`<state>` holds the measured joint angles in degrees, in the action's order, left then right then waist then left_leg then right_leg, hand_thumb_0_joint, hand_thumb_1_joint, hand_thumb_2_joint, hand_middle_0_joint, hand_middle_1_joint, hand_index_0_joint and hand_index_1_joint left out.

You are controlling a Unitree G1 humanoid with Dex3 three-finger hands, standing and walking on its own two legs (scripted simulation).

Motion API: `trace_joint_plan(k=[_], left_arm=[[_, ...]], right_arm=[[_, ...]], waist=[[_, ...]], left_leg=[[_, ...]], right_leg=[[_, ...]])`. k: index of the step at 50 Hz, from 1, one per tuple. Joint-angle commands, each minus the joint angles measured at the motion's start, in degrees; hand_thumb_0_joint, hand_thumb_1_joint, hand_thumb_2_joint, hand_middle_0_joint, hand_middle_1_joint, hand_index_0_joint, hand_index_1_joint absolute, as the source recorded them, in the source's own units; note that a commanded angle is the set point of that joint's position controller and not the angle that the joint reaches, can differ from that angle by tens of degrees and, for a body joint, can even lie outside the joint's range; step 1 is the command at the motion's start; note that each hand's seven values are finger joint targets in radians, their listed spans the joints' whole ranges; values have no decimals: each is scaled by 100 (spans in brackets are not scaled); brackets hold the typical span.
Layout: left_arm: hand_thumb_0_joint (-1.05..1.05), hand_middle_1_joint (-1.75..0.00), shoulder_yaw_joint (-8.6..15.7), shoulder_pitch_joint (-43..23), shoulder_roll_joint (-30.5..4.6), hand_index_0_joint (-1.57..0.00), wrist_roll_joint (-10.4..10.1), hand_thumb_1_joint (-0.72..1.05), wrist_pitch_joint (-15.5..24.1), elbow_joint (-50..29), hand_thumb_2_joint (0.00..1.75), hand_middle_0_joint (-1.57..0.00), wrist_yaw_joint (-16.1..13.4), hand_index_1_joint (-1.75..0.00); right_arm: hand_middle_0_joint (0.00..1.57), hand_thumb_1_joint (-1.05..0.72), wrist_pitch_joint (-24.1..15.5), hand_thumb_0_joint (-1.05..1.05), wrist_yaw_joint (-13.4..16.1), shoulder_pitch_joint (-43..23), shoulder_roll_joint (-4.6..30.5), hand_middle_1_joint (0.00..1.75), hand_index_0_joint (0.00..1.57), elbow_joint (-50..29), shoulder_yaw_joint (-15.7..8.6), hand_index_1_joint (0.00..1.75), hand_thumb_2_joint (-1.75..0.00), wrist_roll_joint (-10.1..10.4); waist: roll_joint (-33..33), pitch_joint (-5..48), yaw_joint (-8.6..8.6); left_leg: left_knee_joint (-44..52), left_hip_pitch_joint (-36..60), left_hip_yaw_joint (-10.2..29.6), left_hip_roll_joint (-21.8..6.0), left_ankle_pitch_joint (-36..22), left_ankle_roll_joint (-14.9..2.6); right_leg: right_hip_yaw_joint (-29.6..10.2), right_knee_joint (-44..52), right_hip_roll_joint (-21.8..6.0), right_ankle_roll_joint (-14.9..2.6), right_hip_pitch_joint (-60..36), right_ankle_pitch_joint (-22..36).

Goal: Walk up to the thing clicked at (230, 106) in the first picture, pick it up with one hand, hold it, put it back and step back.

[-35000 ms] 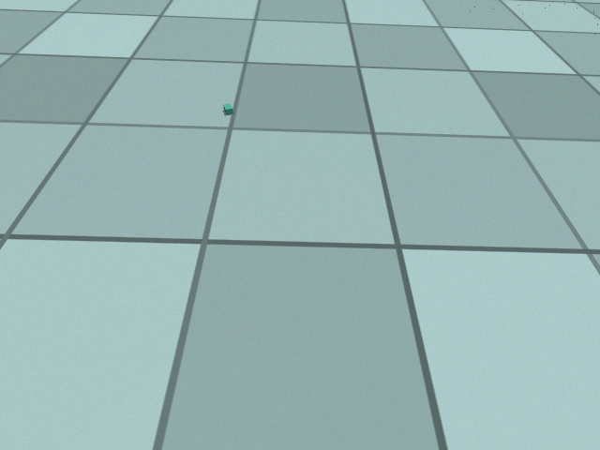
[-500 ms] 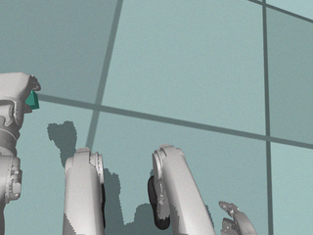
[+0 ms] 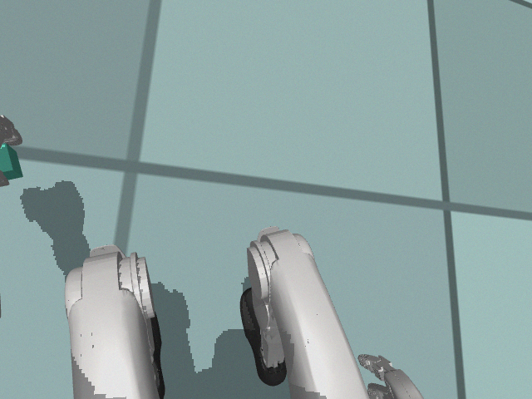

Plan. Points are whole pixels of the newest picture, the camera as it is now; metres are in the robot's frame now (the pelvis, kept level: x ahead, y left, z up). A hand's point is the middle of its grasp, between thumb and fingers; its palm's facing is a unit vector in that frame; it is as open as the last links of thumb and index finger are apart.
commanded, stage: crouch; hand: left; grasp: from above
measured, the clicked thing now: out of the picture +0.46 +0.35 -0.21
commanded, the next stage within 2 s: lower in 0.14 s
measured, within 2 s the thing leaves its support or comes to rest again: rests again in 1.40 s
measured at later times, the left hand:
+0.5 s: hand out of the picture +0.45 +0.34 -0.22, palm faces -0.46 -0.12 -0.88, open 7.1 cm
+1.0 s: hand (17, 174) +0.46 +0.34 -0.26, palm faces -0.44 -0.13 -0.89, open 7.1 cm
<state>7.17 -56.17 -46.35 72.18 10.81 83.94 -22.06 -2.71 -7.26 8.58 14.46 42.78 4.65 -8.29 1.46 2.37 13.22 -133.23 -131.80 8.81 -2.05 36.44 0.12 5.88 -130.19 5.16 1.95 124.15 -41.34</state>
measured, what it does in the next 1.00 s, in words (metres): stands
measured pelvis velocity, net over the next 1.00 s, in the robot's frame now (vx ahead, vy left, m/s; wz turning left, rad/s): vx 0.01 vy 0.00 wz -0.08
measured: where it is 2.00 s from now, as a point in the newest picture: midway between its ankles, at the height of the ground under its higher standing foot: (209, 361)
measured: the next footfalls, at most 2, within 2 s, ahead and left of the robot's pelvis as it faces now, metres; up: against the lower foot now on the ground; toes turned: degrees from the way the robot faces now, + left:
none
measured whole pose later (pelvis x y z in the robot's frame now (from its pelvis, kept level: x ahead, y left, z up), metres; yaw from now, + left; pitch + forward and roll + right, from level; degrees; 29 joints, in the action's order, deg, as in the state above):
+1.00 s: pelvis +0.01 +0.00 -0.04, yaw -5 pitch +29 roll -12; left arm 10.4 -56.4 -56.7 72.2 13.2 90.4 -27.8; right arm -5.8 -8.9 4.7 16.4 39.7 13.0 -12.1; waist 6.9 -6.4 16.8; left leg -143.9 -135.6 14.4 -2.4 39.0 1.2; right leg 10.2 -137.6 7.2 2.2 127.2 -42.0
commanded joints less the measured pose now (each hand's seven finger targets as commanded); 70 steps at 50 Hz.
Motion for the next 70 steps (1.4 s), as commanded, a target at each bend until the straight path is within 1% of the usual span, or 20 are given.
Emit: trace_joint_plan(k=[1,9,11,13,15,20,23,26,28,32,38,40,43,47,49,52,55,56,62,70], left_arm=[[0,-19,187,-1892,-1679,-122,-87,85,12,-755,11,-117,-236,-14],[0,-18,181,-1738,-1825,-119,-139,80,30,-624,14,-116,-191,-15],[0,-21,284,-1739,-2016,-118,-149,80,45,-705,14,-115,-192,-17],[0,-20,239,-1721,-1971,-119,-197,79,74,-794,16,-116,-177,-17],[0,-22,184,-1640,-1925,-120,-163,81,92,-591,18,-117,-162,-19],[0,-23,225,-1507,-1937,-123,-177,86,198,-545,18,-120,-200,-20],[0,-24,377,-1499,-2134,-126,-133,90,248,-709,19,-123,-283,-21],[0,-26,435,-1538,-2200,-128,-110,92,313,-707,21,-124,-379,-22],[0,-24,511,-1545,-2328,-128,-78,92,330,-767,21,-125,-443,-21],[0,-25,560,-1524,-2380,-130,-49,96,282,-628,24,-127,-591,-22],[0,-21,382,-1464,-2264,-126,-64,92,205,-254,18,-123,-665,-18],[0,-21,441,-1471,-2354,-128,-76,93,205,-231,20,-124,-708,-18],[0,-23,319,-1477,-2396,-126,-59,92,215,-107,19,-122,-703,-19],[0,-22,551,-1502,-2752,-130,-57,96,274,-148,22,-126,-807,-18],[0,-20,361,-1387,-2495,-129,-83,95,275,99,19,-126,-827,-17],[0,-20,481,-1434,-2789,-129,-85,95,306,-4,18,-125,-909,-17],[0,-20,464,-1436,-2884,-128,-53,94,294,97,19,-125,-1001,-16],[0,-20,486,-1461,-2851,-130,-76,97,293,88,19,-127,-1034,-16],[0,-20,430,-1345,-2832,-133,-100,100,267,285,18,-129,-1117,-16],[0,-18,235,-1409,-2858,-132,-155,98,208,403,19,-129,-1172,-15]], right_arm=[[20,-90,-31,0,87,1037,1498,30,20,-65,-352,30,-90,-2],[20,-90,-25,0,96,995,1513,30,20,-77,-209,30,-90,-22],[20,-90,-20,0,98,1012,1556,30,20,-56,-202,30,-90,-38],[20,-90,-9,0,92,966,1521,30,20,-57,-176,30,-90,-29],[20,-90,-7,0,85,958,1551,30,20,-64,-150,30,-90,-48],[20,-90,-10,0,56,941,1624,30,20,-88,-97,30,-90,-91],[20,-90,-17,0,27,972,1642,30,20,-91,-57,30,-90,-133],[20,-90,-31,0,7,920,1717,30,20,-143,-18,30,-90,-191],[20,-90,-29,0,-8,809,1686,30,20,-140,7,30,-90,-199],[20,-90,-64,0,-42,805,1756,30,20,-175,35,30,-90,-263],[20,-89,-162,0,-59,726,1795,30,20,-207,116,30,-89,-273],[20,-89,-196,0,-63,750,1842,30,20,-212,174,30,-89,-303],[20,-89,-251,0,-79,752,1856,30,20,-211,226,30,-89,-301],[20,-89,-307,0,-90,688,1961,30,20,-298,302,30,-89,-351],[20,-89,-340,0,-116,670,1899,30,20,-243,382,30,-89,-357],[20,-89,-385,0,-127,638,1934,30,20,-267,436,30,-89,-394],[20,-89,-417,0,-145,599,1946,30,20,-268,498,30,-89,-434],[20,-89,-425,0,-149,613,1999,30,20,-290,506,30,-89,-453],[20,-89,-520,0,-181,507,2065,30,20,-308,564,30,-89,-471],[20,-89,-618,0,-229,425,2084,30,20,-342,678,30,-90,-518]], waist=[[-1980,3871,-67],[-1858,3673,-10],[-1826,3788,-23],[-1872,3769,-71],[-1799,3596,32],[-1919,3505,89],[-2040,3730,36],[-2100,3575,129],[-2321,3699,43],[-2187,3466,155],[-2094,3106,245],[-2087,3166,297],[-2119,3117,375],[-2210,3150,355],[-2189,2939,400],[-2329,3108,381],[-2231,3015,413],[-2205,2912,472],[-2348,2799,498],[-2274,2600,573]], left_leg=[[1222,3251,-436,-9,-482,-154],[925,2901,-427,-10,-511,-170],[825,2864,-446,-18,-664,-185],[810,2838,-439,-20,-686,-175],[731,2763,-377,-45,-672,-173],[611,2973,-276,-59,-977,-138],[499,3131,-285,-72,-1267,-145],[419,3006,-262,-89,-1222,-124],[453,3160,-247,-104,-1142,-113],[361,2861,-235,-119,-977,-123],[340,2726,-168,-130,-713,-125],[335,2807,-119,-140,-829,-107],[276,2841,-89,-147,-969,-111],[225,2908,-54,-178,-1144,-82],[182,2754,-90,-167,-1025,-95],[165,2873,-59,-197,-1056,-98],[67,2655,-70,-218,-933,-133],[86,2633,-52,-215,-931,-113],[207,2816,90,-251,-916,-42],[97,2562,70,-272,-814,-90]], right_leg=[[395,1335,39,-403,-1367,1152],[442,1168,83,-373,-1406,1221],[439,1161,99,-340,-1546,1376],[437,1100,101,-350,-1545,1399],[509,1038,129,-348,-1416,1382],[605,861,129,-358,-1309,1613],[610,794,150,-327,-1504,1880],[661,769,158,-349,-1450,1810],[671,706,180,-350,-1393,1733],[711,716,192,-342,-1386,1661],[781,686,223,-346,-1190,1455],[834,642,223,-332,-1302,1560],[841,607,244,-336,-1303,1689],[903,558,256,-337,-1435,1824],[859,588,269,-337,-1447,1745],[883,574,301,-309,-1560,1789],[859,634,325,-287,-1648,1775],[919,606,310,-298,-1592,1736],[1059,461,326,-329,-1412,1650],[1024,576,373,-292,-1541,1694]])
